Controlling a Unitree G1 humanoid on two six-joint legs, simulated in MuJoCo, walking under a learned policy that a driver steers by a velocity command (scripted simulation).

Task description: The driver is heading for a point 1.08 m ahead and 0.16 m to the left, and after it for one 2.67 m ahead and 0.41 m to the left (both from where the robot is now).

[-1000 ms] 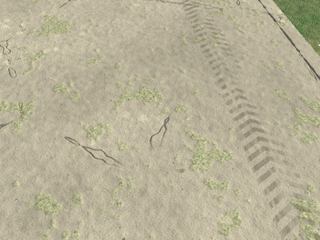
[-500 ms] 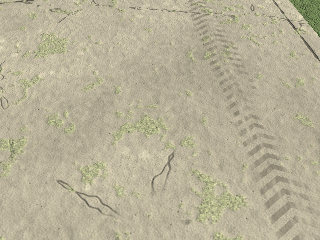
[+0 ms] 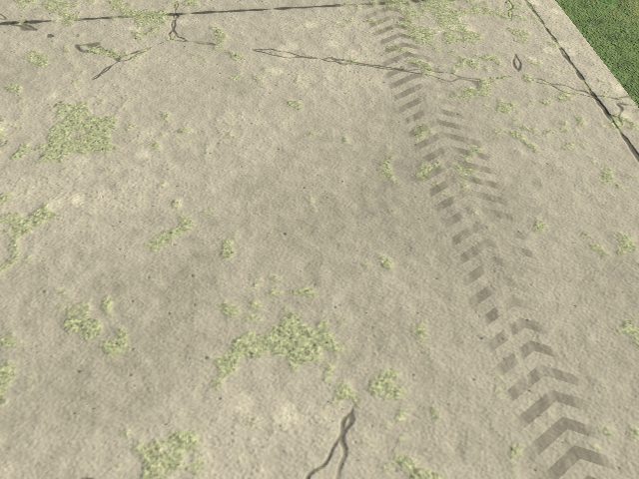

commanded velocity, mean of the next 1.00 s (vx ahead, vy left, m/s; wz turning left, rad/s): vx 0.50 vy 0.00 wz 0.26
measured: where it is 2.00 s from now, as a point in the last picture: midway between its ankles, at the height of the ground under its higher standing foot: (291, 377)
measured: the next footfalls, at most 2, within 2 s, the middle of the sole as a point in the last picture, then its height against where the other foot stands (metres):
right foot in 0.38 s outside the picture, level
left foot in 0.92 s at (286, 413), level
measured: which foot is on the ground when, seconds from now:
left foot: down 0.00-0.40, up 0.42-0.90, down 0.92-1.00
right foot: up 0.00-0.36, down 0.38-0.94, up 0.96-1.00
